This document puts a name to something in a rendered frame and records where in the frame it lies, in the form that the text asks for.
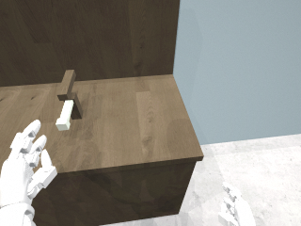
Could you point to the robot right hand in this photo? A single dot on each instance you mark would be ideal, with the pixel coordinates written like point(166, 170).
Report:
point(240, 213)

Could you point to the robot left forearm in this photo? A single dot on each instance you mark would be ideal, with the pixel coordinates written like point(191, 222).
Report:
point(17, 214)

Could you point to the counter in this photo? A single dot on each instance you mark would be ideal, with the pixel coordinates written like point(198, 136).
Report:
point(131, 148)

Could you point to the tap lever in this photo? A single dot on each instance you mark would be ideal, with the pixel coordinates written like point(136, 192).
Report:
point(63, 123)

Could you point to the robot left hand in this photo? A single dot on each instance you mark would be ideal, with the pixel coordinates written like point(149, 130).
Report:
point(17, 170)

